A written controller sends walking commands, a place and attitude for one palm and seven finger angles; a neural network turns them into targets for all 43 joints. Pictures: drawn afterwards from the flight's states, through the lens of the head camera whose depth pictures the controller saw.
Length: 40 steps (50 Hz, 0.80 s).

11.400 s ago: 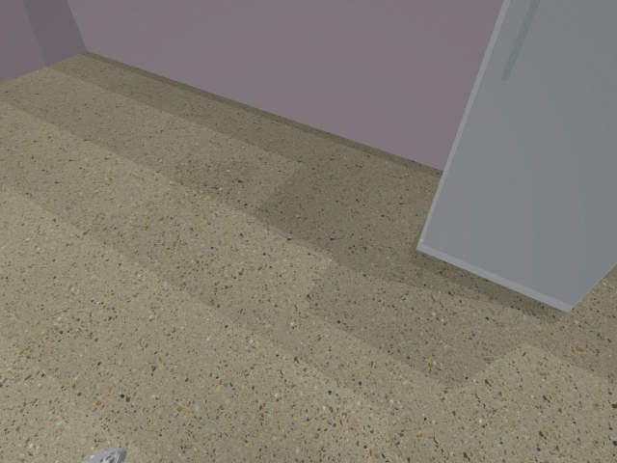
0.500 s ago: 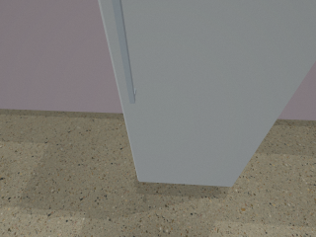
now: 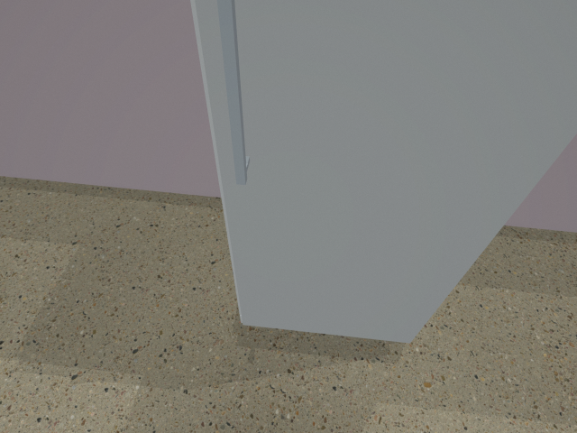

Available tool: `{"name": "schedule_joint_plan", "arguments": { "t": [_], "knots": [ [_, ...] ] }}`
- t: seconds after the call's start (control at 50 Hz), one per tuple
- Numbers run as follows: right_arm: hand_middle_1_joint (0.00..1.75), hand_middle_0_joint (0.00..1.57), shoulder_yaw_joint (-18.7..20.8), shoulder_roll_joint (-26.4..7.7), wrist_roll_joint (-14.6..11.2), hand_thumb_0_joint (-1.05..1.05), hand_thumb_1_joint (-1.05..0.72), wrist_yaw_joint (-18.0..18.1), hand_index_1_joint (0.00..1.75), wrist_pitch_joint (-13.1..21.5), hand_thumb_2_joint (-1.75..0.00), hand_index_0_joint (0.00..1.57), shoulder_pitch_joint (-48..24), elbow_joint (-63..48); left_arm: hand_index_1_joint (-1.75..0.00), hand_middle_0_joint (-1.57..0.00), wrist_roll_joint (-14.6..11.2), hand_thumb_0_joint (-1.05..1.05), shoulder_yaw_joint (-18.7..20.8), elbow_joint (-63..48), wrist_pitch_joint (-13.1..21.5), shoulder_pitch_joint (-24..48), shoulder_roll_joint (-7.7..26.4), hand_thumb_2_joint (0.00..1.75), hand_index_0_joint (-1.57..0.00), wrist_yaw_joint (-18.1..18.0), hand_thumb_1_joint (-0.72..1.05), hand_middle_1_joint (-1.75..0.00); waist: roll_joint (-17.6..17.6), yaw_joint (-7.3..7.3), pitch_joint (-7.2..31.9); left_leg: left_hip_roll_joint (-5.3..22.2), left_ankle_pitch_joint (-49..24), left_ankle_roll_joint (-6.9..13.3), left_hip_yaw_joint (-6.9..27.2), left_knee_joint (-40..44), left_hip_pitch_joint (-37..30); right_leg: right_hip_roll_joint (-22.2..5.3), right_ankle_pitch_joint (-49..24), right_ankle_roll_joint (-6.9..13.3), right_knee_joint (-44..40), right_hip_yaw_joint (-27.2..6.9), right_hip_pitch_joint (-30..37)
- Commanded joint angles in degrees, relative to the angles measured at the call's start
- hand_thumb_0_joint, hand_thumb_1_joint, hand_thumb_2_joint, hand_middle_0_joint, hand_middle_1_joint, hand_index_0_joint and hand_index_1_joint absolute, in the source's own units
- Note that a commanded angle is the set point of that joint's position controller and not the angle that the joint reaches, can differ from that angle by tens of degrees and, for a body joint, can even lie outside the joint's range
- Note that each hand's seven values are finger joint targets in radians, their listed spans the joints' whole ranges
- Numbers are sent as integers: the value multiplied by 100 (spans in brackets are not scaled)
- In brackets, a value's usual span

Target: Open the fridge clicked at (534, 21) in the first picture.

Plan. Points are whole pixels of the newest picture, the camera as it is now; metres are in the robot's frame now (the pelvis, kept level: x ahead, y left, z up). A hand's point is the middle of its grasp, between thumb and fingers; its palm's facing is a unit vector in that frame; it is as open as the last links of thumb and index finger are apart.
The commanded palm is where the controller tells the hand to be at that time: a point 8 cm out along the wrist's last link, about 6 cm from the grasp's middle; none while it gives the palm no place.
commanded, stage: look again from close up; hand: left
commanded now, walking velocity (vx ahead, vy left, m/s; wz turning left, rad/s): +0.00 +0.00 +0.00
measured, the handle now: (234, 48) +0.52 +0.12 +0.27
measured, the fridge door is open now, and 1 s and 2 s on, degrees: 0 0 0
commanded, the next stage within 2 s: raise the hand to about handle height in 0.28 s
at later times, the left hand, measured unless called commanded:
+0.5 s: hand out of the picture +0.13 +0.20 -0.08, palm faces +0.25 -0.94 -0.21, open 7.4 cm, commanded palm +0.10 +0.24 -0.05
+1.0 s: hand (117, 392) +0.15 +0.21 +0.04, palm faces +0.04 -1.00 -0.08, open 9.8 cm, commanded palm +0.13 +0.27 +0.04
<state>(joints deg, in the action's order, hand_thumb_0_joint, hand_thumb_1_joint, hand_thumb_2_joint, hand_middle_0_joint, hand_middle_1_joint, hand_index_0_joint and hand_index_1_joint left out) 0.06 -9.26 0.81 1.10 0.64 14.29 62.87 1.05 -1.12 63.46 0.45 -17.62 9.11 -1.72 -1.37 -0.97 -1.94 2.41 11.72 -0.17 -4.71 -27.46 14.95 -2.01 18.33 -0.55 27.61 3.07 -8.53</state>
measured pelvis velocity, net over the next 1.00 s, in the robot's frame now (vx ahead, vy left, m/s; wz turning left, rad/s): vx -0.04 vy -0.01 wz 0.07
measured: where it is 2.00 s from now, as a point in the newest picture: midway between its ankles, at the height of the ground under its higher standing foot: outside the picture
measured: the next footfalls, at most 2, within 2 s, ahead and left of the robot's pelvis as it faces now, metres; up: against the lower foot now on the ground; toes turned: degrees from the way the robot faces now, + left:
none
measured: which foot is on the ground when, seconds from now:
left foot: down 0.00-1.00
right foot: down 0.00-1.00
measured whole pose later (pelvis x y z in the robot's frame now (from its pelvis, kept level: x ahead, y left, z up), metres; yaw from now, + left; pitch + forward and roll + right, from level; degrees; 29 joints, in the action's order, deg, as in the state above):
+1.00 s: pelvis -0.04 -0.01 -0.05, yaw +4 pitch +3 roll -3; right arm -2.2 -14.4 -2.1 4.6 16.5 10.9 35.9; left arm -18.2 12.3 -0.2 23.0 -18.4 16.3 22.2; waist 1.8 -3.2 2.7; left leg 3.9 19.7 -0.9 2.4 -53.0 36.6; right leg -0.9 27.6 1.0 50.7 8.7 -26.1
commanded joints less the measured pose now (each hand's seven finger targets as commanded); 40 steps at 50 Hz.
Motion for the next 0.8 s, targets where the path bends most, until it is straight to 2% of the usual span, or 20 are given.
{"name": "schedule_joint_plan", "arguments": {
  "t": [0.0, 0.12, 0.34, 0.36, 0.38, 0.4, 0.42, 0.44, 0.46, 0.48, 0.5, 0.56, 0.58, 0.62, 0.66, 0.68, 0.7, 0.74, 0.76, 0.78],
  "knots": [
    [30, 20, 94, -590, -29, 0, -90, 37, 30, 96, -90, 20, 209, -194, -30, -20, -16, 0, 158, -168, 100, -308, 696, 90, -20, -25, 90, -30, 181, 60, -168, 385, -618, 173, 426, 429, -349, -435, -846, 204, -642, -446, -511],
    [30, 20, 110, -668, -17, 0, -90, 43, 30, 113, -90, 20, 140, -198, -30, -20, -15, 0, 196, -185, 104, -241, 760, 90, -20, -17, 90, -30, 188, 45, 1, 412, -794, 171, 429, 451, -442, -444, -1011, 207, -607, -418, -373],
    [30, 20, 114, -769, -9, 0, -90, 37, 30, 103, -90, 20, 5, -170, -30, -20, -15, 0, 237, -218, 93, -47, 878, 90, -20, -2, 90, -30, 93, 29, -111, 421, -758, 169, 479, 555, -410, -457, -908, 206, -679, -385, -342],
    [30, 20, 121, -777, -59, 0, -90, -4, 30, 117, -90, 20, -320, -540, -30, -20, 48, 0, 167, -117, 164, -541, 678, 90, -20, -248, 90, -30, -48, -75, -295, 435, -1015, 3, 334, -712, -100, -768, -2870, 86, -850, -901, -527],
    [30, 20, 453, -1588, -52, 0, -90, 476, 30, 937, -90, 20, -435, -2175, -32, -20, -1063, 0, 2046, -8843, 1319, 3557, 3045, 89, -20, -200, 88, -32, 1665, 370, 1748, -199, -1601, 9, 233, -92, -1785, -348, -3699, 119, -540, -361, -174],
    [30, 20, -48, -946, -127, 0, -90, 610, 30, 1487, -90, 20, -437, -1994, -33, -20, -722, 0, 849, -7670, 1084, 1314, 1643, 88, -20, -321, 85, -33, 1862, 33, 2284, -59, -2711, 87, 104, 182, -2045, -157, -2761, 348, 136, -7, 310],
    [30, 20, -47, -1056, -196, 0, -90, 496, 30, 1727, -90, 20, -228, -1652, -34, -21, -687, 0, 907, -6484, 912, 513, 1347, 87, -21, -531, 83, -34, 1186, -33, 2118, 21, -2622, 79, 211, 74, -1703, 61, -1854, 276, 145, 112, -118],
    [30, 20, 54, -926, -277, 0, -90, 371, 30, 1805, -90, 20, -228, -1942, -36, -21, -868, 0, 14, -6506, 488, -625, -17, 86, -21, -369, 81, -36, 662, 184, 1482, 92, -2214, 174, 346, 185, -1450, 102, -1626, 176, 220, 299, -424],
    [30, 20, 139, -1150, -336, 0, -90, 347, 30, 1844, -90, 20, -274, -2226, -37, -21, -997, 0, 346, -7341, 609, 101, 410, 85, -21, -264, 78, -37, 343, 200, 1234, 64, -1554, 142, 413, 89, -1070, 83, -1353, 127, 129, 341, -651],
    [30, 20, 185, -1060, -312, 0, -90, 363, 30, 1901, -90, 20, -380, -2327, -39, -21, -971, 0, 275, -6683, 732, -177, 156, 84, -21, -109, 76, -39, -317, 358, 295, -18, -862, 156, 432, 5, -536, 129, -1010, 92, -39, 403, -1082],
    [30, 20, 298, -1227, -229, 0, -90, 326, 30, 1920, -90, 20, -334, -2440, -40, -21, -1044, 0, 609, -6421, 1048, -24, 450, 83, -21, 52, 74, -40, -901, 407, 29, -96, -341, 152, 478, -177, -21, 161, -627, 47, -46, 381, -1514],
    [30, 20, 412, -1165, -124, 0, -90, 111, 30, 1823, -90, 20, -678, -2759, -45, -22, -1344, 0, 861, -5027, 2070, -1906, 89, 80, -22, 999, 67, -45, -1404, -123, -262, -167, 278, -11, 436, -737, 1258, 214, 29, 93, 569, 370, -2200],
    [30, 20, 469, -1170, -160, 0, -90, -7, 30, 1753, -90, 20, -689, -2908, -47, -22, -1406, 0, 1140, -4791, 2399, -2313, 261, 79, -22, 1410, 64, -47, -954, -328, -71, -219, 179, -59, 359, -885, 1382, 187, -146, 185, 785, 276, -2045],
    [30, 20, 523, -1276, -152, 0, -90, -131, 30, 1706, -90, 20, -898, -3281, -50, -22, -1535, 0, 1472, -5131, 3046, -1896, 830, 77, -22, 2225, 60, -50, -496, -300, 446, -262, 120, -90, 236, -1380, 1648, 106, -381, 262, 1230, 98, -2068],
    [30, 20, 518, -1259, -213, 0, -90, -142, 30, 1668, -90, 20, -974, -3731, -53, -22, -1616, 0, 1909, -5683, 3127, -1676, 1357, 75, -22, 2616, 55, -53, 53, -420, 1149, -315, 161, 13, 106, -1630, 1675, 49, -310, 240, 1406, -121, -1968],
    [30, 20, 522, -1252, -212, 0, -90, -126, 30, 1612, -90, 20, -938, -3808, -54, -23, -1700, 0, 2181, -5950, 3029, -1483, 1588, 74, -23, 2607, 53, -54, 330, -441, 1275, -302, 240, 35, 102, -1672, 1633, 58, -120, 219, 1417, -196, -1996],
    [30, 20, 486, -1227, -226, 0, -90, -94, 30, 1581, -90, 20, -978, -4043, -55, -23, -1874, 0, 2199, -6669, 2980, -1112, 1561, 73, -23, 2576, 50, -55, 508, -411, 1631, -311, 370, 64, 95, -1674, 1478, 64, 154, 183, 1407, -212, -1983],
    [30, 20, 425, -1117, -255, 0, -90, 10, 30, 1565, -90, 20, -812, -4143, -58, -23, -2159, 0, 2276, -7611, 2966, -428, 1483, 71, -23, 2360, 46, -58, 781, -253, 1808, -249, 480, 109, 193, -1744, 1179, 111, 387, 146, 1306, -298, -2076],
    [30, 20, 383, -1087, -264, 0, -90, 69, 30, 1584, -90, 20, -737, -4117, -60, -23, -2216, 0, 2245, -8133, 3026, 10, 1508, 70, -23, 2212, 43, -60, 982, -118, 1811, -207, 480, 128, 267, -1776, 1026, 144, 362, 156, 1277, -298, -2153],
    [30, 20, 314, -1124, -237, 0, -90, 127, 30, 1610, -90, 20, -631, -4015, -62, -24, -2201, 0, 2119, -8498, 3099, 612, 1565, 69, -24, 2088, 41, -62, 818, 109, 1617, -163, 616, 151, 395, -1837, 1073, 199, 494, 150, 1263, -305, -2366]
  ]
}}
